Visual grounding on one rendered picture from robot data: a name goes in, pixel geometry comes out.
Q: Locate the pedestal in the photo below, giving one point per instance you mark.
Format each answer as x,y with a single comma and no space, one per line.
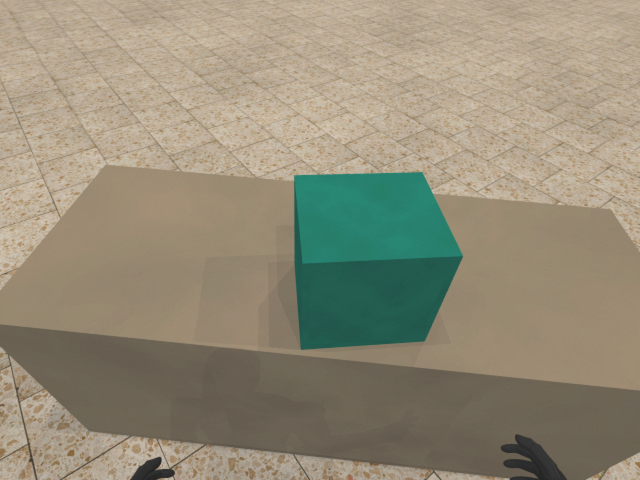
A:
163,305

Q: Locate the robot right hand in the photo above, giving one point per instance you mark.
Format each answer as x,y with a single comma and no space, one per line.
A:
541,464

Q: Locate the robot left hand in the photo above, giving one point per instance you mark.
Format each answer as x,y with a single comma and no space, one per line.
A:
148,471

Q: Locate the carton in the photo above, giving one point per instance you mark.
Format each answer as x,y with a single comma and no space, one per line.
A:
374,258

